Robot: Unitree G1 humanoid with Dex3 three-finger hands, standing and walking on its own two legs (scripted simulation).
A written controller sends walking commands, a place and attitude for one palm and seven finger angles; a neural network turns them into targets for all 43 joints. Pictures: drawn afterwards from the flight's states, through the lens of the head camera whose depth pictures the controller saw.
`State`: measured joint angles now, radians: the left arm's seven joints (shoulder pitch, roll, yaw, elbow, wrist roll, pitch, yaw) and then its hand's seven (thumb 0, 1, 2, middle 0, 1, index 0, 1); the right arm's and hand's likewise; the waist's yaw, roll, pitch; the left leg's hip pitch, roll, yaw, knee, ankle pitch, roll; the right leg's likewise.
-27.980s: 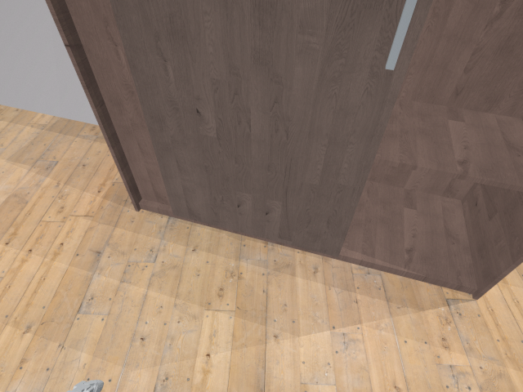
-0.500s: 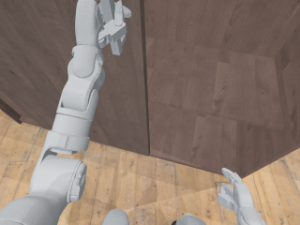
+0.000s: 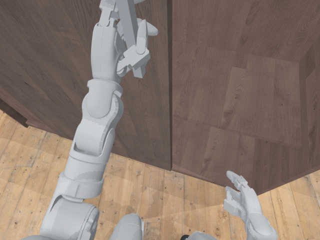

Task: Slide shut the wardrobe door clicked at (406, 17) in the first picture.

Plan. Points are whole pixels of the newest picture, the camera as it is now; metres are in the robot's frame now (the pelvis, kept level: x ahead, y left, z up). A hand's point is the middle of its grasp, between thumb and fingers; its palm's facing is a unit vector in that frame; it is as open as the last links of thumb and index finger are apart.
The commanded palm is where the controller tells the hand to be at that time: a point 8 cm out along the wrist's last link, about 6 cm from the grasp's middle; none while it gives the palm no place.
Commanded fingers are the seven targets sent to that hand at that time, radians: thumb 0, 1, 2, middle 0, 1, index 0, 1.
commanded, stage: step sideways, sliding the door along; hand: left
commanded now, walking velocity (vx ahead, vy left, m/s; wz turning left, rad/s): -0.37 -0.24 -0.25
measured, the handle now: (135, 26) +0.43 +0.11 +0.25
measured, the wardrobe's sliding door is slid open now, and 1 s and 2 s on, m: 0.46 0.25 0.00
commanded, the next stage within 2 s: none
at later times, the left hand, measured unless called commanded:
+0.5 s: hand (211, 67) +0.36 -0.02 +0.24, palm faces -0.12 -0.99 -0.06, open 6.8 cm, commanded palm +0.35 -0.02 +0.24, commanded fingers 0.00 0.90 0.90 -0.45 -1.40 -0.45 -1.40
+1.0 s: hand (282, 78) +0.34 -0.12 +0.25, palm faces -0.12 -0.99 -0.04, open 6.5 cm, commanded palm +0.32 -0.13 +0.25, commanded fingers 0.00 0.90 0.90 -0.45 -1.40 -0.45 -1.40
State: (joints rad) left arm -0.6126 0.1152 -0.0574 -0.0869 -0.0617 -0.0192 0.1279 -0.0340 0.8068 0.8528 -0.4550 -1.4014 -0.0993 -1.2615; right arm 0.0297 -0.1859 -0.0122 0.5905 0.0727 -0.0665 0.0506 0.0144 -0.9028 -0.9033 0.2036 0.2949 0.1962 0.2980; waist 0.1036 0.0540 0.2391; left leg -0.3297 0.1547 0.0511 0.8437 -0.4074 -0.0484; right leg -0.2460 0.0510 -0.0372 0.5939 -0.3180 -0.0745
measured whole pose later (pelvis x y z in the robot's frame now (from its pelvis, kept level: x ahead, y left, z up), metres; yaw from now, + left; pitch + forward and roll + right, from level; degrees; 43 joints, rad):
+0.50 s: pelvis -0.02 -0.05 +0.00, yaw -4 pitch -1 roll +1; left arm -0.61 0.08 -0.11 -0.10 -0.04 0.00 0.15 0.00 0.80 0.85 -0.34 -1.40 -0.09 -1.15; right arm -0.02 -0.18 -0.02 0.59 0.06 -0.02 0.03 0.01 -0.90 -0.90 0.20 0.29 0.20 0.30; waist 0.06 0.02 0.22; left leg -0.33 0.09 0.05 0.74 -0.45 -0.05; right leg -0.36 0.05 -0.02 0.59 -0.21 -0.08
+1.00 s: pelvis -0.10 -0.14 -0.01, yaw -8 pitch -2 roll +1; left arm -0.86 0.16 -0.03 0.31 -0.12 0.00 0.15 0.02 0.81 0.85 -0.43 -1.40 -0.09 -1.31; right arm 0.09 -0.22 -0.07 0.66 0.05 0.02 0.01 0.01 -0.90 -0.90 0.20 0.29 0.20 0.30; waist 0.06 -0.01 0.19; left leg -0.29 0.11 0.10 0.63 -0.25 -0.04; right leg -0.40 0.05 -0.01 0.78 -0.33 -0.03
